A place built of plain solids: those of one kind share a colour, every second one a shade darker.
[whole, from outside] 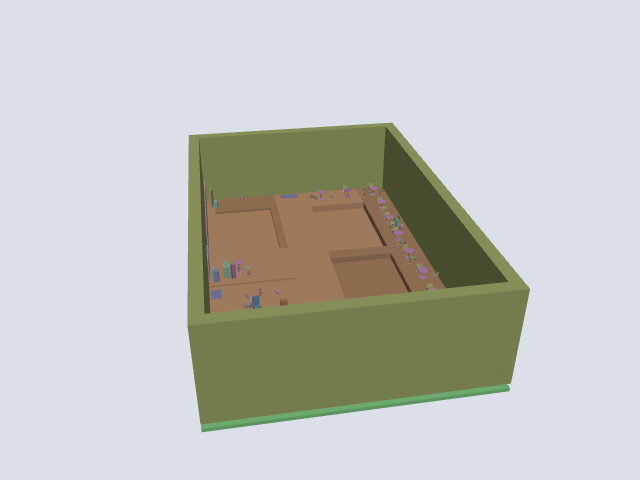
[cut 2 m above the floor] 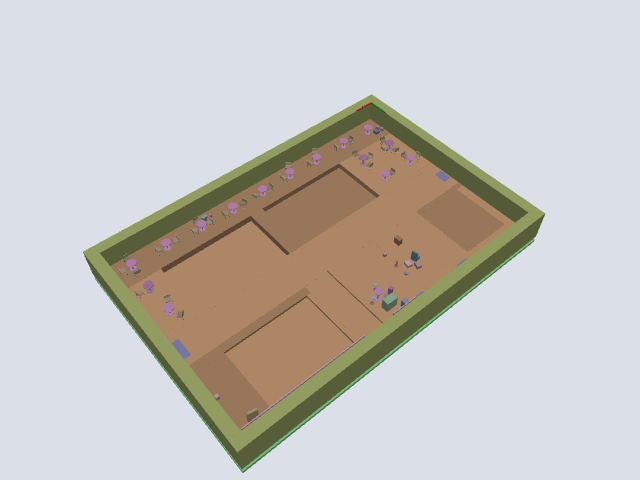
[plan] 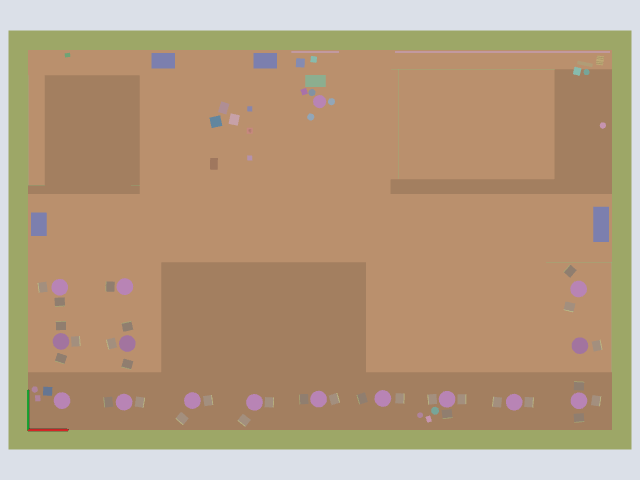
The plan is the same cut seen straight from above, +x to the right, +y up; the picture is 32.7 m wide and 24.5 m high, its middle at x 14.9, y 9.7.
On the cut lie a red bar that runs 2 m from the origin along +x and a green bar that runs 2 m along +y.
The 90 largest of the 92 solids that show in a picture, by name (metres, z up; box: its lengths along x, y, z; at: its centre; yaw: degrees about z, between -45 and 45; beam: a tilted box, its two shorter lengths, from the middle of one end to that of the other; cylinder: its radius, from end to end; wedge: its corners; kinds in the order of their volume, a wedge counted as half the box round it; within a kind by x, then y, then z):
{
 "wall_1": {"box": [1.0, 19.4, 8.0], "at": [-0.5, 9.7, 3.0]},
 "wall_2": {"box": [31.8, 1.0, 8.0], "at": [14.9, -0.5, 3.0]},
 "wall_3": {"box": [31.8, 1.0, 8.0], "at": [14.9, 19.9, 3.0]},
 "wall_4": {"box": [1.0, 19.4, 8.0], "at": [30.3, 9.7, 3.0]},
 "floor_1": {"box": [0.85, 5.61, 1.32], "at": [0.42, 15.3, -0.66]},
 "floor_2": {"box": [5.7, 0.45, 1.32], "at": [2.85, 12.28, -0.66]},
 "floor_3": {"box": [5.7, 1.29, 1.32], "at": [2.85, 18.75, -0.66]},
 "floor_4": {"box": [4.43, 5.61, 1.32], "at": [3.06, 15.3, -0.66]},
 "floor_5": {"box": [6.8, 5.61, 1.32], "at": [3.4, 5.75, -0.66]},
 "floor_6": {"box": [0.42, 5.61, 1.32], "at": [5.49, 15.3, -0.66]},
 "floor_7": {"box": [2.4, 7.35, 1.0], "at": [6.9, 15.72, -0.5]},
 "floor_8": {"box": [2.9, 7.35, 1.0], "at": [9.55, 15.72, -0.5]},
 "floor_9": {"box": [9.15, 5.61, 0.77], "at": [11.38, 5.75, -0.94]},
 "floor_10": {"box": [2.2, 7.35, 1.0], "at": [12.1, 15.72, -0.5]},
 "floor_11": {"box": [2.9, 7.35, 1.16], "at": [14.65, 15.72, -0.42]},
 "floor_12": {"box": [29.8, 2.95, 1.32], "at": [14.9, 1.48, -0.66]},
 "floor_13": {"box": [29.8, 0.39, 1.32], "at": [14.9, 8.76, -0.66]},
 "floor_14": {"box": [29.8, 3.1, 1.0], "at": [14.9, 10.5, -0.5]},
 "floor_15": {"box": [1.3, 5.61, 1.32], "at": [16.6, 5.75, -0.66]},
 "floor_16": {"box": [2.4, 7.35, 1.0], "at": [17.3, 15.72, -0.5]},
 "floor_17": {"box": [0.4, 5.61, 1.32], "at": [18.7, 15.61, -0.66]},
 "floor_18": {"box": [9.15, 5.61, 0.64], "at": [21.82, 5.75, -1.0]},
 "floor_19": {"box": [7.97, 5.61, 1.1], "at": [22.89, 15.61, -0.77]},
 "floor_20": {"box": [11.3, 0.75, 1.32], "at": [24.15, 12.43, -0.66]},
 "floor_21": {"box": [11.3, 0.99, 1.32], "at": [24.15, 18.91, -0.66]},
 "floor_22": {"box": [3.4, 5.61, 1.32], "at": [28.1, 5.75, -0.66]},
 "floor_23": {"box": [2.93, 5.61, 1.32], "at": [28.34, 15.61, -0.66]},
 "floor_base_1": {"box": [31.8, 21.4, 0.3], "at": [14.9, 9.7, -1.57]},
 "back_1": {"box": [2.44, 0.09, 2.45], "at": [14.65, 19.3, 1.39]},
 "back_2": {"box": [10.98, 0.09, 2.35], "at": [24.22, 19.3, 1.18]},
 "counter_1": {"box": [1.05, 0.62, 1.03], "at": [14.67, 17.82, 0.68]},
 "top_1": {"cylinder": 0.42, "from": [1.62, 7.29, 0.74], "to": [1.62, 7.29, 0.77]},
 "top_2": {"cylinder": 0.42, "from": [1.68, 4.52, 0.74], "to": [1.68, 4.52, 0.77]},
 "top_3": {"cylinder": 0.42, "from": [1.73, 1.5, 0.74], "to": [1.73, 1.5, 0.77]},
 "top_4": {"cylinder": 0.42, "from": [4.9, 1.43, 0.74], "to": [4.9, 1.43, 0.77]},
 "top_5": {"cylinder": 0.42, "from": [4.94, 7.32, 0.74], "to": [4.94, 7.32, 0.77]},
 "top_6": {"cylinder": 0.42, "from": [5.07, 4.42, 0.74], "to": [5.07, 4.42, 0.77]},
 "top_7": {"cylinder": 0.42, "from": [8.39, 1.5, 0.74], "to": [8.39, 1.5, 0.77]},
 "top_8": {"cylinder": 0.42, "from": [11.56, 1.41, 0.74], "to": [11.56, 1.41, 0.77]},
 "top_9": {"cylinder": 0.42, "from": [14.83, 1.58, 0.74], "to": [14.83, 1.58, 0.77]},
 "top_10": {"cylinder": 0.34, "from": [14.88, 16.76, 1.15], "to": [14.88, 16.76, 1.19]},
 "top_11": {"cylinder": 0.42, "from": [18.11, 1.61, 0.74], "to": [18.11, 1.61, 0.77]},
 "top_12": {"cylinder": 0.42, "from": [21.39, 1.57, 0.74], "to": [21.39, 1.57, 0.77]},
 "top_13": {"cylinder": 0.42, "from": [24.81, 1.42, 0.74], "to": [24.81, 1.42, 0.77]},
 "top_14": {"cylinder": 0.42, "from": [28.1, 7.2, 0.74], "to": [28.1, 7.2, 0.77]},
 "top_15": {"cylinder": 0.42, "from": [28.12, 1.5, 0.74], "to": [28.12, 1.5, 0.77]},
 "top_16": {"cylinder": 0.42, "from": [28.17, 4.3, 0.74], "to": [28.17, 4.3, 0.77]},
 "chair_seat_1": {"box": [0.46, 0.52, 0.04], "at": [0.74, 7.29, 0.43], "yaw": 7.5},
 "chair_seat_2": {"box": [0.52, 0.46, 0.04], "at": [1.62, 6.53, 0.43], "yaw": 3.1},
 "chair_seat_3": {"box": [0.52, 0.46, 0.04], "at": [1.68, 3.65, 0.43], "yaw": -17.5},
 "chair_seat_4": {"box": [0.52, 0.46, 0.04], "at": [1.68, 5.33, 0.43], "yaw": 1.1},
 "chair_seat_5": {"box": [0.46, 0.52, 0.04], "at": [2.43, 4.52, 0.43], "yaw": 3.4},
 "chair_seat_6": {"box": [0.46, 0.52, 0.04], "at": [4.09, 1.43, 0.43], "yaw": 5.8},
 "chair_seat_7": {"box": [0.46, 0.52, 0.04], "at": [4.18, 7.32, 0.43], "yaw": -1.5},
 "chair_seat_8": {"box": [0.46, 0.52, 0.04], "at": [4.26, 4.42, 0.43], "yaw": 14.0},
 "chair_seat_9": {"box": [0.52, 0.46, 0.04], "at": [5.07, 3.36, 0.43], "yaw": -15.2},
 "chair_seat_10": {"box": [0.52, 0.46, 0.04], "at": [5.07, 5.29, 0.43], "yaw": 12.4},
 "chair_seat_11": {"box": [0.46, 0.52, 0.04], "at": [5.71, 1.43, 0.43], "yaw": -8.4},
 "chair_seat_12": {"box": [0.52, 0.46, 0.04], "at": [7.86, 0.59, 0.43], "yaw": -40.9},
 "chair_seat_13": {"box": [0.46, 0.52, 0.04], "at": [9.19, 1.5, 0.43], "yaw": 8.4},
 "chair_seat_14": {"box": [0.52, 0.46, 0.04], "at": [11.03, 0.5, 0.43], "yaw": -37.9},
 "chair_seat_15": {"box": [0.46, 0.52, 0.04], "at": [12.31, 1.41, 0.43], "yaw": -2.7},
 "chair_seat_16": {"box": [0.46, 0.52, 0.04], "at": [14.07, 1.58, 0.43], "yaw": 2.1},
 "chair_seat_17": {"box": [0.46, 0.52, 0.04], "at": [15.63, 1.58, 0.43], "yaw": 17.3},
 "chair_seat_18": {"box": [0.46, 0.52, 0.04], "at": [17.05, 1.61, 0.43], "yaw": 17.4},
 "chair_seat_19": {"box": [0.46, 0.52, 0.04], "at": [18.98, 1.61, 0.43], "yaw": -2.0},
 "chair_seat_20": {"box": [0.46, 0.52, 0.04], "at": [20.63, 1.57, 0.43], "yaw": 4.8},
 "chair_seat_21": {"box": [0.52, 0.46, 0.04], "at": [21.39, 0.82, 0.43], "yaw": 6.0},
 "chair_seat_22": {"box": [0.46, 0.52, 0.04], "at": [22.14, 1.57, 0.43], "yaw": 0.2},
 "chair_seat_23": {"box": [0.46, 0.52, 0.04], "at": [23.94, 1.42, 0.43], "yaw": -5.2},
 "chair_seat_24": {"box": [0.46, 0.52, 0.04], "at": [25.57, 1.42, 0.43], "yaw": -3.2},
 "chair_seat_25": {"box": [0.52, 0.46, 0.04], "at": [28.12, 0.62, 0.43], "yaw": 4.2},
 "chair_seat_26": {"box": [0.52, 0.46, 0.04], "at": [28.12, 2.25, 0.43], "yaw": -2.3},
 "chair_seat_27": {"box": [0.46, 0.52, 0.04], "at": [28.99, 1.5, 0.43], "yaw": -7.8},
 "chair_seat_28": {"box": [0.46, 0.52, 0.04], "at": [29.04, 4.3, 0.43], "yaw": 11.7},
 "roll_1": {"box": [0.79, 0.18, 1.86], "at": [28.42, 18.69, 0.93], "yaw": -11.2},
 "low_mat_1": {"box": [0.8, 1.2, 0.06], "at": [0.55, 10.5, -0.02]},
 "low_mat_2": {"box": [1.2, 0.8, 0.06], "at": [6.9, 18.85, -0.02]},
 "low_mat_3": {"box": [1.2, 0.8, 0.06], "at": [12.1, 18.85, -0.02]},
 "low_mat_4": {"box": [0.8, 1.8, 0.06], "at": [29.25, 10.5, -0.02]},
 "display_cube_1": {"box": [0.45, 0.46, 1.04], "at": [13.9, 18.74, 0.68], "yaw": -3.2},
 "bin_1": {"cylinder": 0.2, "from": [20.77, 0.98, 0.0], "to": [20.77, 0.98, 0.73]},
 "bin_2": {"box": [0.37, 0.4, 0.67], "at": [28.02, 18.31, 0.34], "yaw": -13.1},
 "crate_1": {"box": [0.44, 0.57, 0.31], "at": [9.99, 16.44, 0.15], "yaw": -17.4},
 "crate_2": {"box": [0.48, 0.55, 0.29], "at": [10.52, 15.85, 0.14], "yaw": -11.6},
 "crate_stack_1": {"box": [0.4, 0.6, 0.63], "at": [9.48, 13.59, 0.32], "yaw": -1.4},
 "hand_truck_1": {"box": [0.56, 0.55, 0.27], "at": [9.59, 15.74, 0.14], "yaw": 11.8},
 "hand_truck_2": {"box": [0.14, 0.55, 0.78], "at": [9.79, 15.78, 0.66], "yaw": 11.8},
 "brochure_stand_1": {"box": [0.3, 0.32, 1.37], "at": [14.09, 17.27, 0.84], "yaw": 18.9},
 "carton_1": {"box": [0.47, 0.45, 0.28], "at": [1.0, 1.98, 0.14], "yaw": -2.4}
}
